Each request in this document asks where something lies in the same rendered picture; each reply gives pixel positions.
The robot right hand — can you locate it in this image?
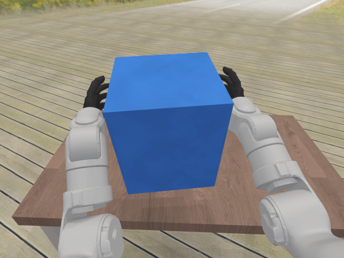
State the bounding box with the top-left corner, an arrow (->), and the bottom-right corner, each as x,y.
219,67 -> 244,99

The robot left hand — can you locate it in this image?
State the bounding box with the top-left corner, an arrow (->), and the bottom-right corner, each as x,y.
83,76 -> 109,116

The carton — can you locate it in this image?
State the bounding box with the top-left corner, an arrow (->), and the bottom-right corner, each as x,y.
103,52 -> 234,195

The left robot forearm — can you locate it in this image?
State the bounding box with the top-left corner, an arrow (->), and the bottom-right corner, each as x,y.
58,107 -> 113,255

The right robot forearm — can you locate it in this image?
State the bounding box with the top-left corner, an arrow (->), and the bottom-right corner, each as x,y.
228,97 -> 331,229

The table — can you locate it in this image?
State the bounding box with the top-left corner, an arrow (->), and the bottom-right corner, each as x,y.
12,110 -> 344,251

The left robot upper arm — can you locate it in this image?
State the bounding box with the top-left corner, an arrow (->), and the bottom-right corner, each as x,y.
59,213 -> 124,258

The right robot upper arm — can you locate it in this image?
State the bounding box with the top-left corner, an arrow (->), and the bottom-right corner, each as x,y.
259,188 -> 344,258

